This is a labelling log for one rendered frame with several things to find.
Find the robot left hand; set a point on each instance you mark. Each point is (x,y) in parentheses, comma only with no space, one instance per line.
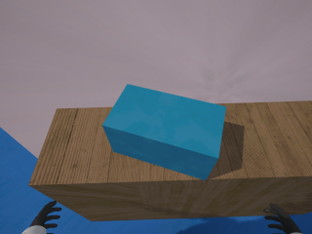
(43,216)

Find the robot right hand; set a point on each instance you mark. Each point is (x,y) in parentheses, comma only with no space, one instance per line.
(288,225)

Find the carton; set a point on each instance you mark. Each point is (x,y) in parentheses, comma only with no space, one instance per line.
(178,133)

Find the pedestal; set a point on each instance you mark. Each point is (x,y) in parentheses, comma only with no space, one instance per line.
(265,157)

